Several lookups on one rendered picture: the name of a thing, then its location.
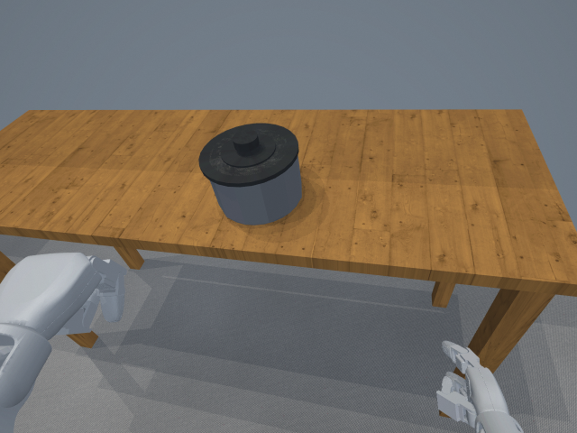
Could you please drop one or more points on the robot left hand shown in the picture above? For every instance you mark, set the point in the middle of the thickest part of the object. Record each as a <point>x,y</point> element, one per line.
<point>48,293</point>

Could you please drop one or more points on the robot right forearm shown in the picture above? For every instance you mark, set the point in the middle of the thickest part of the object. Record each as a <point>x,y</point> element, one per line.
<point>496,422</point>

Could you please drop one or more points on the table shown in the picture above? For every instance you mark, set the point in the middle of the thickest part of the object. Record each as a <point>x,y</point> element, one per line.
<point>455,196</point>

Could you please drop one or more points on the lid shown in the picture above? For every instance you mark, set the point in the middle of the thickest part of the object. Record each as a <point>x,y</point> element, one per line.
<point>222,164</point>

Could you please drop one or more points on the robot left forearm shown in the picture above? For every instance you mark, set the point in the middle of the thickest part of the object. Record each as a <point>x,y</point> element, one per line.
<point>23,352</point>

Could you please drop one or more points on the pot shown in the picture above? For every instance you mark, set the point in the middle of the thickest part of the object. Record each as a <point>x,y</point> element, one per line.
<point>263,203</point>

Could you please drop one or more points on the knob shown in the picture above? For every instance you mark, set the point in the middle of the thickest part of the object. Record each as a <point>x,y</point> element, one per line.
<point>246,141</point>

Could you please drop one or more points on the robot right hand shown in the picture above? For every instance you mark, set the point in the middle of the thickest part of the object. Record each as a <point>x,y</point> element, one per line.
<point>464,399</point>

